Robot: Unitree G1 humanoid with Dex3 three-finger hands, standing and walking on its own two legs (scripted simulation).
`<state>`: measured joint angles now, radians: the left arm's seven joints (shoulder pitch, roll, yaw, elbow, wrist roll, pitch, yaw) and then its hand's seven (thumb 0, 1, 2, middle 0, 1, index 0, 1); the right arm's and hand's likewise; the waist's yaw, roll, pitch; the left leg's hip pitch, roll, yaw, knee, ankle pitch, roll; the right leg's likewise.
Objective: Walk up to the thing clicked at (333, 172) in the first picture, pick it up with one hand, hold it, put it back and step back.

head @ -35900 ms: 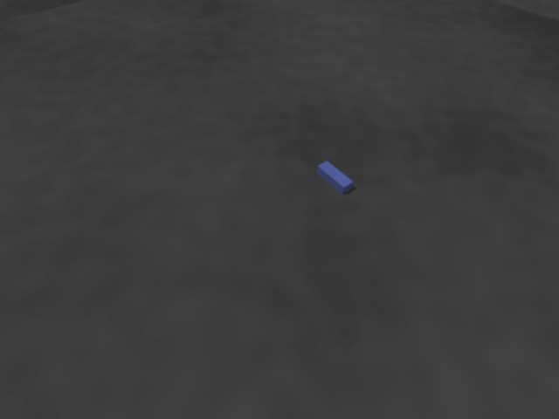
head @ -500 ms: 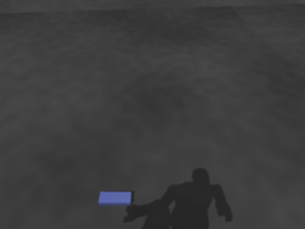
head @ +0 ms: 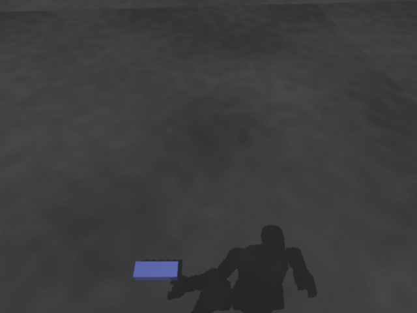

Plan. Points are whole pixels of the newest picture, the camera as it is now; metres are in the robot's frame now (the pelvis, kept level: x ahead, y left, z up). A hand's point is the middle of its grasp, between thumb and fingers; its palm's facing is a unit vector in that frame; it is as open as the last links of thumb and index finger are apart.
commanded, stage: stand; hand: left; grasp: from above
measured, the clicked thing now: (156, 270) +0.41 +0.24 -0.76
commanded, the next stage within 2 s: step back in 0.46 s
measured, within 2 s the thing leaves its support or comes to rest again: neither
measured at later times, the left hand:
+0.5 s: hand out of the picture +0.08 +0.25 -0.16, palm faces +0.01 -0.94 -0.34, open 7.4 cm
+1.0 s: hand out of the picture +0.05 +0.30 -0.18, palm faces -0.09 -0.92 -0.38, open 7.4 cm
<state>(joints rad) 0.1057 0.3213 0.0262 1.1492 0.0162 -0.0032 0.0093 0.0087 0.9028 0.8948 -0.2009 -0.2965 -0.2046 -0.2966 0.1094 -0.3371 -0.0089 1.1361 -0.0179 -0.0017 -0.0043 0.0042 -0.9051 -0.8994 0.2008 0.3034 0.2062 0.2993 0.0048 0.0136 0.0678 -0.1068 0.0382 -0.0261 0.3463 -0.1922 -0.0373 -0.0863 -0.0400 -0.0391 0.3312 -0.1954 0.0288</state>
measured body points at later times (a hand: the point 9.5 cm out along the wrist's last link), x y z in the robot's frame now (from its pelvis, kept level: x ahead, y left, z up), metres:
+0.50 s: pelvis +0.00 +0.00 +0.00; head +0.02 +0.00 +0.45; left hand +0.08 +0.30 -0.13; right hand +0.08 -0.30 -0.14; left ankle +0.00 +0.14 -0.75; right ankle -0.01 -0.14 -0.75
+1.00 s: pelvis -0.08 +0.04 -0.02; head +0.00 +0.05 +0.42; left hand +0.06 +0.35 -0.15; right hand -0.01 -0.28 -0.13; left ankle -0.04 +0.14 -0.75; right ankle -0.12 -0.10 -0.68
